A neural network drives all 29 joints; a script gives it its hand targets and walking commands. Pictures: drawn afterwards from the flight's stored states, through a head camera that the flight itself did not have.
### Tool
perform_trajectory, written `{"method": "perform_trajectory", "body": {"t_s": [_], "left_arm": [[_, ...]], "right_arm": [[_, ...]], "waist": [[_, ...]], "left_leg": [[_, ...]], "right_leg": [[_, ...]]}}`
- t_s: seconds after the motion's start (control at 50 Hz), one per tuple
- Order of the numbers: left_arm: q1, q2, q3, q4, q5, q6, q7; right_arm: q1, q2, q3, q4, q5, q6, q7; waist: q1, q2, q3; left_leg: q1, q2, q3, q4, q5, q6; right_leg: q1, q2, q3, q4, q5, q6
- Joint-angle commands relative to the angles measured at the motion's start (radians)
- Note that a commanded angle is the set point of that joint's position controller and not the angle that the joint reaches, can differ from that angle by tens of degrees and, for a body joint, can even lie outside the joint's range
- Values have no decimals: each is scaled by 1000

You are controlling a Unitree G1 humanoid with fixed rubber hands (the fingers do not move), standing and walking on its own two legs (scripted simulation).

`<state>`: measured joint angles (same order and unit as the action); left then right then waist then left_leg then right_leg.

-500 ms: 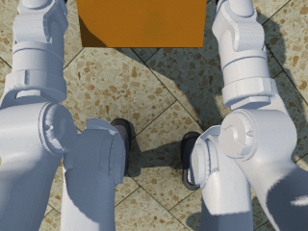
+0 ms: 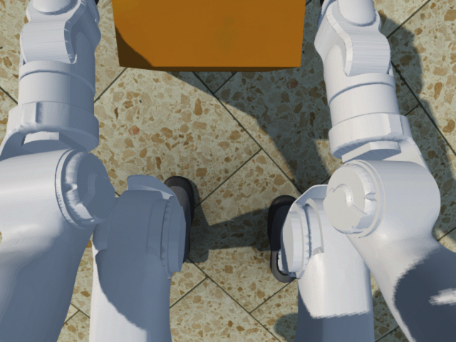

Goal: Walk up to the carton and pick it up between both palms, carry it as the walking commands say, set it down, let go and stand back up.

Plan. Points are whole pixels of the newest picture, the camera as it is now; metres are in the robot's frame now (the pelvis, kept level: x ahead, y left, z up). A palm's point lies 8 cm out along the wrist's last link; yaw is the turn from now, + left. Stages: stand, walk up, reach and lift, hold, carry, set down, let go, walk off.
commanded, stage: set down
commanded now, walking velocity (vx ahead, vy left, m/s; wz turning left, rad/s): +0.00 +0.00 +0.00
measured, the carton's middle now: out of the picture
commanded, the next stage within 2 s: none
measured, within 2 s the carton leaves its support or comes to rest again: rests again in 0.12 s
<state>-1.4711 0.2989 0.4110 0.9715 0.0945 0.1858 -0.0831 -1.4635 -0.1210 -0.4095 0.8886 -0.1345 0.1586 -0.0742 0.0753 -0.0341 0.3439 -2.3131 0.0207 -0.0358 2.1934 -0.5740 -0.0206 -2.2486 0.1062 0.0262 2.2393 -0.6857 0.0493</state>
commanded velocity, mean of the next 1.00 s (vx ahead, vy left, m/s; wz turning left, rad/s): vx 0.00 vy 0.00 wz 0.00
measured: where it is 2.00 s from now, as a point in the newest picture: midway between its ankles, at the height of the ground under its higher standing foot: (230, 243)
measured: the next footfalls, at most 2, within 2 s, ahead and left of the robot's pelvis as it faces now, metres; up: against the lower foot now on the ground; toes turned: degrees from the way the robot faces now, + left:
none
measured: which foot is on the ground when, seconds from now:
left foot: down 0.00-1.00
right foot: down 0.00-1.00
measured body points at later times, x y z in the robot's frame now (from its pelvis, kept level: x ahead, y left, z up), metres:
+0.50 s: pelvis -0.02 +0.00 +0.00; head +0.36 +0.03 +0.24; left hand +0.52 +0.26 -0.18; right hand +0.56 -0.11 -0.18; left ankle +0.11 +0.13 -0.33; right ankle +0.08 -0.12 -0.33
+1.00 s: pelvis -0.01 +0.00 +0.04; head +0.34 +0.04 +0.31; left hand +0.54 +0.28 -0.09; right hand +0.58 -0.11 -0.09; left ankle +0.11 +0.13 -0.33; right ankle +0.08 -0.12 -0.33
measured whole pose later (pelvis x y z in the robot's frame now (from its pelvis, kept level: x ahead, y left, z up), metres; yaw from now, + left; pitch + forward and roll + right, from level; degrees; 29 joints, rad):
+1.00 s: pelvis -0.01 +0.00 +0.04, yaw +1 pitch +40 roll -2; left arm -1.42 0.45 0.21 1.07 -0.16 0.12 0.04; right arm -1.43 -0.31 -0.14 0.98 0.13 0.16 -0.16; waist 0.05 -0.03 0.24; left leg -2.23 -0.01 -0.04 2.06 -0.51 -0.02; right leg -2.16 0.07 0.02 2.11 -0.65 0.05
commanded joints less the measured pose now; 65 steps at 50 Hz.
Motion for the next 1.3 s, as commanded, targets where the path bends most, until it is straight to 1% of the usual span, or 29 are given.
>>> {"method": "perform_trajectory", "body": {"t_s": [0.0,0.06,0.1,0.14,0.18,0.22,0.24,0.26,0.28,0.3,0.34,0.38,0.5,0.54,0.6,0.64,0.72,0.76,0.8,0.84,0.9,0.94,1.0,1.06,1.18,1.28], "left_arm": [[-214,-662,-255,63,-28,19,-179],[-193,-551,-222,74,-20,3,-147],[-172,-435,-191,87,-15,-14,-113],[-142,-282,-153,98,-13,-38,-65],[-117,-88,-111,95,-24,-77,1],[-117,146,-84,62,-65,-130,88],[-164,187,-102,30,-100,-151,116],[-212,206,-131,7,-141,-165,132],[-249,219,-164,13,-185,-171,141],[-266,231,-185,33,-216,-171,146],[-282,251,-210,68,-256,-167,148],[-289,268,-220,103,-278,-164,144],[-302,293,-219,208,-291,-155,118],[-311,299,-215,226,-285,-155,112],[-319,312,-205,228,-274,-157,110],[-328,318,-204,199,-273,-159,111],[-333,338,-213,101,-286,-151,127],[-320,348,-213,51,-291,-140,135],[-306,352,-211,10,-290,-124,140],[-289,344,-209,-13,-285,-105,141],[-239,309,-200,-15,-270,-86,132],[-197,287,-188,-9,-256,-80,123],[-153,269,-167,-14,-235,-74,110],[-141,271,-151,-36,-221,-66,100],[-122,287,-126,-86,-205,-35,89],[-87,282,-115,-123,-188,-16,76]], "right_arm": [[-222,652,297,121,24,42,184],[-198,551,274,121,22,26,159],[-175,443,253,119,25,11,131],[-158,287,226,106,40,-7,91],[-152,84,199,70,70,-36,36],[-151,-148,185,19,117,-77,-35],[-184,-174,211,-4,151,-91,-58],[-227,-183,244,-14,190,-100,-71],[-258,-194,271,-8,228,-104,-78],[-271,-207,290,12,255,-102,-82],[-283,-231,313,48,285,-95,-84],[-295,-247,325,79,301,-90,-82],[-329,-279,320,161,299,-76,-63],[-343,-285,314,167,297,-76,-57],[-354,-302,307,169,293,-77,-51],[-360,-310,308,144,294,-78,-54],[-358,-322,327,54,313,-72,-73],[-345,-326,330,2,323,-63,-83],[-326,-326,327,-36,329,-48,-90],[-304,-325,315,-51,323,-33,-95],[-247,-315,279,-30,288,-19,-94],[-205,-302,253,-11,261,-16,-90],[-167,-284,222,-4,232,-15,-82],[-166,-275,208,-23,219,-8,-76],[-171,-271,206,-85,215,24,-65],[-136,-270,191,-117,200,46,-53]], "waist": [[30,-56,-896],[35,-53,-913],[39,-50,-930],[44,-43,-956],[48,-32,-1004],[50,-17,-1080],[50,-9,-1134],[47,-8,-1192],[44,-2,-1224],[42,5,-1221],[39,10,-1188],[36,2,-1150],[26,-27,-1019],[27,-26,-993],[30,-23,-1001],[31,-20,-1070],[37,-9,-1303],[39,4,-1403],[38,24,-1461],[31,44,-1463],[9,62,-1405],[-4,66,-1367],[-12,62,-1329],[-11,52,-1332],[4,28,-1416],[-1,31,-1452]], "left_leg": [[566,-93,87,-132,365,2],[583,-88,89,-132,367,-4],[598,-83,90,-133,370,-9],[622,-76,89,-136,378,-14],[665,-69,87,-137,411,-19],[732,-62,81,-125,481,-23],[767,-60,75,-116,521,-19],[798,-57,68,-108,560,-12],[813,-53,65,-102,577,-7],[813,-48,63,-104,567,-5],[782,-39,62,-119,511,-6],[731,-30,60,-132,458,-4],[637,-4,46,-161,324,7],[636,1,42,-162,311,10],[658,3,39,-158,323,13],[702,-1,42,-155,358,13],[860,-15,56,-154,460,12],[938,-22,65,-163,496,12],[986,-28,76,-178,505,11],[988,-33,86,-202,486,9],[944,-41,89,-245,453,5],[915,-47,87,-276,448,3],[877,-54,85,-326,441,2],[860,-60,88,-379,428,3],[899,-68,99,-485,416,6],[977,-73,104,-570,441,3]], "right_leg": [[386,58,-99,-199,334,-9],[402,53,-100,-197,337,-2],[419,49,-100,-197,340,4],[442,41,-100,-198,347,13],[474,31,-100,-197,375,22],[510,19,-95,-193,429,31],[524,13,-91,-187,460,33],[531,8,-89,-178,487,32],[526,1,-88,-173,495,30],[515,-6,-86,-173,481,28],[498,-18,-80,-182,427,21],[490,-28,-72,-187,385,15],[428,-53,-62,-202,263,5],[410,-56,-61,-203,247,2],[409,-58,-64,-199,253,2],[437,-57,-70,-199,282,5],[529,-47,-94,-206,358,14],[558,-39,-107,-220,377,16],[568,-32,-116,-239,376,15],[559,-27,-121,-262,358,11],[522,-23,-119,-299,337,3],[501,-21,-115,-326,338,-1],[492,-19,-106,-372,340,-5],[515,-18,-101,-420,337,-8],[605,-10,-108,-523,336,-6],[656,-4,-118,-613,354,-4]]}}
